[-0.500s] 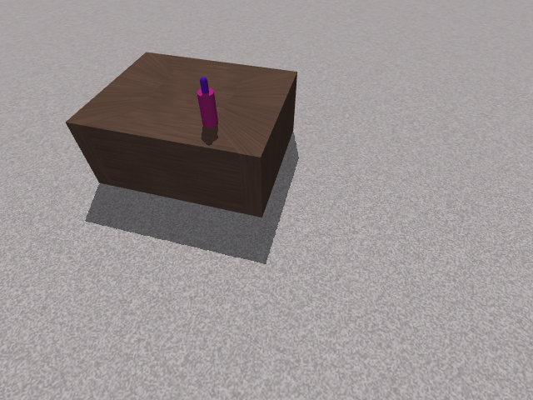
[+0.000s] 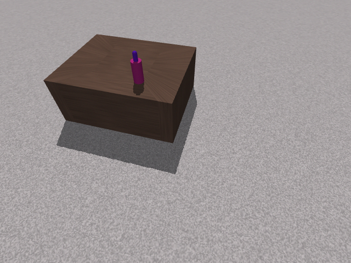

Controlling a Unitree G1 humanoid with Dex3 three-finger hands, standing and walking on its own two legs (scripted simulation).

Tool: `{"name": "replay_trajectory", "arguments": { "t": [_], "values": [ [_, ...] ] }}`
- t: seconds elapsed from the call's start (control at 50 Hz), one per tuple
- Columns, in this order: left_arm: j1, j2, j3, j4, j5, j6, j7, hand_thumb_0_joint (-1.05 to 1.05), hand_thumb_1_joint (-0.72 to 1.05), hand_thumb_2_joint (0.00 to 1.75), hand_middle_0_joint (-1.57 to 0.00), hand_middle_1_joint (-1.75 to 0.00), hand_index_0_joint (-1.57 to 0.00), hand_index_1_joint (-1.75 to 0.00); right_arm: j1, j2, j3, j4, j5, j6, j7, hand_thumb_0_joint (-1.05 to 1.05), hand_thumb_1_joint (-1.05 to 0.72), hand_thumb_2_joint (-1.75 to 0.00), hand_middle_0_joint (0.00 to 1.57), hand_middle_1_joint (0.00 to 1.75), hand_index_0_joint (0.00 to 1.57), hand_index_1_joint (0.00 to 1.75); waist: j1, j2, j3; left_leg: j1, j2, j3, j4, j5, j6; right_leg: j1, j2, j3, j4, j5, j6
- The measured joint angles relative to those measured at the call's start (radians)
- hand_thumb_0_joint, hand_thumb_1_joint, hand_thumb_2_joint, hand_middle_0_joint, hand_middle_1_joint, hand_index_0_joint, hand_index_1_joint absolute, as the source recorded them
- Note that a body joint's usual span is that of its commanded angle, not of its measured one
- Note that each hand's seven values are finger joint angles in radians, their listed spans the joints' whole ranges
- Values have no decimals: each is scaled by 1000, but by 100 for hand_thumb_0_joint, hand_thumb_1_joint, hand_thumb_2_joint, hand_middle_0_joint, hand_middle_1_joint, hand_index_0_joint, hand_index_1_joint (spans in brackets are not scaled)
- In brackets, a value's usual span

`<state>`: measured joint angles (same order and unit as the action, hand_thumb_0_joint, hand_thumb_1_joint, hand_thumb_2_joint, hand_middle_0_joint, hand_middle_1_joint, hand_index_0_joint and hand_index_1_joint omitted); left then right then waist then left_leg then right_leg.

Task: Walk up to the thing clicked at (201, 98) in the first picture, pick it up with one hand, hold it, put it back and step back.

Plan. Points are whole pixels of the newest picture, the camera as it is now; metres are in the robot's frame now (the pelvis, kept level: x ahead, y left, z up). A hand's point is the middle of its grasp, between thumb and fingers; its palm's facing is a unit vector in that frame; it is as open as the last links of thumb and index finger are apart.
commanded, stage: stand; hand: left
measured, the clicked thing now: (136, 66) +1.27 +0.26 -0.28
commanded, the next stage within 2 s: walk up in 0.62 s
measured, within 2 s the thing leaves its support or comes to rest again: neither
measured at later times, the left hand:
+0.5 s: hand out of the picture +0.08 +0.25 -0.15, palm faces -0.02 -0.94 -0.34, open 7.4 cm
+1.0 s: hand out of the picture +0.10 +0.38 -0.17, palm faces -0.10 -0.90 -0.42, open 7.4 cm
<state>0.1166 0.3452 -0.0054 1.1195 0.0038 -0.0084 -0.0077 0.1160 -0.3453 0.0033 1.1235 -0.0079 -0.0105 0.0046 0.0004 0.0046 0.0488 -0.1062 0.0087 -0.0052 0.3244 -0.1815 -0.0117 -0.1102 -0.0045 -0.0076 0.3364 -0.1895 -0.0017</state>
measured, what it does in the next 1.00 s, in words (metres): steps to the left: left foot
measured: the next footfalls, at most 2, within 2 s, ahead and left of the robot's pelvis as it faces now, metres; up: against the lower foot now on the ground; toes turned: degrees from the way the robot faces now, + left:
left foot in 0.94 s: +0.19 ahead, +0.21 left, +0.00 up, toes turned -1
right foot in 1.34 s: +0.33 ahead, -0.04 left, +0.00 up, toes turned -13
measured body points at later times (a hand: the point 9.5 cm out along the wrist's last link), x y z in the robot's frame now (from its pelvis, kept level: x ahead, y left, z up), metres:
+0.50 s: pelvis +0.00 +0.00 +0.00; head +0.01 +0.00 +0.45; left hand +0.08 +0.30 -0.13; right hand +0.08 -0.30 -0.13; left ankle +0.00 +0.13 -0.75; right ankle +0.00 -0.12 -0.75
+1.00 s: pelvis +0.08 +0.08 -0.03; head +0.09 +0.09 +0.42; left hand +0.11 +0.43 -0.15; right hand +0.14 -0.26 -0.12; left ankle +0.15 +0.21 -0.75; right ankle +0.00 -0.09 -0.72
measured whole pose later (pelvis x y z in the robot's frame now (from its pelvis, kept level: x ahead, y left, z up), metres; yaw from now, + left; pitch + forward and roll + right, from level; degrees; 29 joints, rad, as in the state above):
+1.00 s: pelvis +0.08 +0.08 -0.03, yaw -5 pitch -2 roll +0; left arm 0.34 0.46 0.07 1.01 0.02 -0.02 -0.02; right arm 0.20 -0.43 -0.12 0.91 -0.05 -0.04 0.09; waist 0.01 -0.02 0.07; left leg -0.35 0.04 0.04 0.64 -0.24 0.00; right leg -0.24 -0.05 0.12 0.84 -0.49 -0.04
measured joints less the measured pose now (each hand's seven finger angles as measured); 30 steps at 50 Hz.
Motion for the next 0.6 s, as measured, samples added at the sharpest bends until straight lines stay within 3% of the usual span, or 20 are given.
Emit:
{"name": "replay_trajectory", "arguments": {
  "t": [0.6],
  "values": [
    [2,3,-2,-2,2,-2,2,1,90,90,-21,-30,-21,-30,3,-1,-1,0,0,2,2,0,-91,-90,21,30,20,30,-3,1,-3,7,2,-3,-13,3,-2,9,2,-3,-15,3,-2]
  ]
}}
